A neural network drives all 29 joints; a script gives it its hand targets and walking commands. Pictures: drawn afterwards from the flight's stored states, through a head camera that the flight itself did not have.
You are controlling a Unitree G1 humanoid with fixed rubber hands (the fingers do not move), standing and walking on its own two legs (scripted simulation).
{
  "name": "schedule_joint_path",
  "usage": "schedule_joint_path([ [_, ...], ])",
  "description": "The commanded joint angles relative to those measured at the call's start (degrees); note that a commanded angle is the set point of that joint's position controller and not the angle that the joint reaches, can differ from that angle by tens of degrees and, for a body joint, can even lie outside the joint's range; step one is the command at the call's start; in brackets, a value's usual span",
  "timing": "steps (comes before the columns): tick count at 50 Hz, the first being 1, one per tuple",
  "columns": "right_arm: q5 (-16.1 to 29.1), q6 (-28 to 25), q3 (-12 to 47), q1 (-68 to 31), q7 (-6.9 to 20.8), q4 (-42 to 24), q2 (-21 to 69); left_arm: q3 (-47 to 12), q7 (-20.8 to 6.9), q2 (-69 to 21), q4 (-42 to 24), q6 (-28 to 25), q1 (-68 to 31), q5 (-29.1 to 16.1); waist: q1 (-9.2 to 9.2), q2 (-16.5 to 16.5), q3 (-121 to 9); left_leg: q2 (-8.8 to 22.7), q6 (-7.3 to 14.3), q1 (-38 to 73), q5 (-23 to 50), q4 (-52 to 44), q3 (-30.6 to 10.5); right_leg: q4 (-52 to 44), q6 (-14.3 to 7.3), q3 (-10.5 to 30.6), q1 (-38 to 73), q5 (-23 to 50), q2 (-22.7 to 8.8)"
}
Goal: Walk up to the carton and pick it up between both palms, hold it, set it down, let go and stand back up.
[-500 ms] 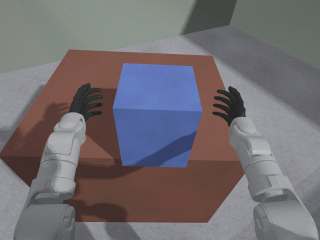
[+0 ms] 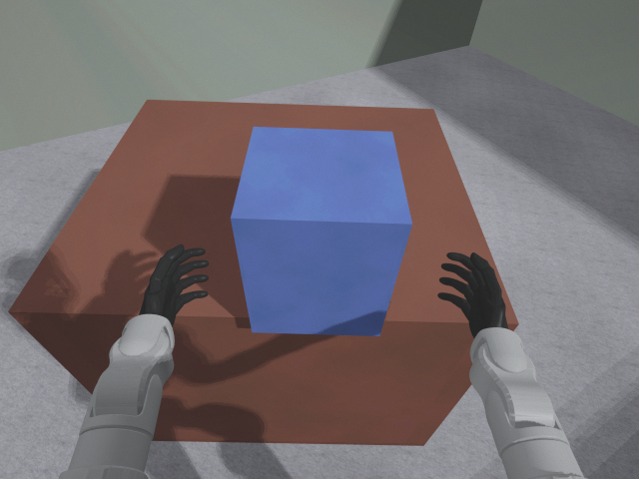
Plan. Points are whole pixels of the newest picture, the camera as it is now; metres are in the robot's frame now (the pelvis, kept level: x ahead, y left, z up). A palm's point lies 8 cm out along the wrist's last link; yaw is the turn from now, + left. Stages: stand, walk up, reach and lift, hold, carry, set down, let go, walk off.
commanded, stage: set down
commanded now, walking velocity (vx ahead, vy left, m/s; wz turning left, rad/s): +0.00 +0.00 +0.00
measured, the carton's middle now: (319, 236) +0.45 +0.02 +0.04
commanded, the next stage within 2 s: let go in 1.32 s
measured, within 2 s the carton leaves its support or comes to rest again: neither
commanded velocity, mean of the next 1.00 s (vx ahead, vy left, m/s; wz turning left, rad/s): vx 0.00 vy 0.00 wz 0.00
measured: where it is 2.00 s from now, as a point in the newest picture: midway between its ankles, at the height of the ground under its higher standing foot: outside the picture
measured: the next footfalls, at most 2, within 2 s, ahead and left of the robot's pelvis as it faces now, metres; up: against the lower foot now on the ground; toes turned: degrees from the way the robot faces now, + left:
none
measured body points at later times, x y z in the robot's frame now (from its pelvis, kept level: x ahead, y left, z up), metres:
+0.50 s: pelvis +0.01 +0.00 +0.00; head +0.00 +0.01 +0.45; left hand +0.25 +0.22 +0.01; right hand +0.26 -0.19 +0.01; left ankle -0.01 +0.11 -0.75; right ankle +0.03 -0.12 -0.75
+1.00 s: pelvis +0.02 +0.00 +0.00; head +0.01 +0.01 +0.45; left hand +0.20 +0.23 -0.05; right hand +0.21 -0.21 -0.05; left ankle -0.01 +0.11 -0.75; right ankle +0.03 -0.12 -0.75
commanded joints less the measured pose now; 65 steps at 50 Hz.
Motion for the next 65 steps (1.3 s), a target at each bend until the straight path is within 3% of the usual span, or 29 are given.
schedule_joint_path([
  [1, -0.8, -3.5, -1.9, -11.8, 0.2, -13.3, -4.7, 1.4, 0.0, 5.5, -12.3, -4.5, -12.2, -0.6, 0.46, 1.7, -15.1, -3.0, -1.8, 1.8, 15.1, -2.0, 0.4, -1.8, -0.7, 0.3, 6.0, 5.7, 2.9],
  [19, -4.5, -7.8, -2.2, 5.9, 2.4, -13.6, -1.9, -2.1, 0.2, 4.7, -12.7, -12.6, 4.9, -0.6, 0.25, 2.2, -9.1, -2.3, -1.7, -1.5, 11.5, -3.4, -1.1, -2.3, -1.7, 1.6, 6.3, 2.7, 1.5],
  [37, -6.1, -9.9, -1.7, 16.0, 4.9, -9.0, -3.7, -3.3, 0.7, 4.8, -10.2, -12.8, 17.4, 2.2, 0.38, 2.6, -5.0, -1.7, -2.0, -0.9, 13.7, -3.5, -0.9, -2.5, -2.1, 1.4, 6.9, 4.8, 1.5],
  [65, -11.4, -15.6, -2.6, 16.6, 7.4, 11.9, -6.1, -2.7, 0.0, 5.6, 4.7, -10.8, 19.7, 6.8, -0.04, 1.6, -2.4, -1.6, -1.9, -0.1, 11.6, -2.6, 1.5, -1.5, -1.6, 0.2, 4.5, 4.0, 1.6],
])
